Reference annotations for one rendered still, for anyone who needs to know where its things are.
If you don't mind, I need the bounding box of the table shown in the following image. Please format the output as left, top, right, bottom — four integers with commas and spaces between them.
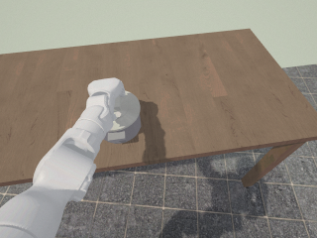
0, 28, 317, 187

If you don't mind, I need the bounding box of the pot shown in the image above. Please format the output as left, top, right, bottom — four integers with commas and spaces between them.
104, 114, 142, 144

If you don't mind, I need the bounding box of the knob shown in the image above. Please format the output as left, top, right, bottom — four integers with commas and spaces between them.
114, 96, 121, 111

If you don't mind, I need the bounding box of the lid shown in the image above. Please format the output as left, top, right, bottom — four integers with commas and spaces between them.
109, 90, 141, 132

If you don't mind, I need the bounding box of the robot left forearm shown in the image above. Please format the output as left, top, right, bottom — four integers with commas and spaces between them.
33, 89, 115, 184

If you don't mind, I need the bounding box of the robot left hand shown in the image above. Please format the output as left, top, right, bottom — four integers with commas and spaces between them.
87, 77, 126, 121

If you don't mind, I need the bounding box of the left robot upper arm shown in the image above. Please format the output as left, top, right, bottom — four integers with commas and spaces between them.
0, 145, 97, 238

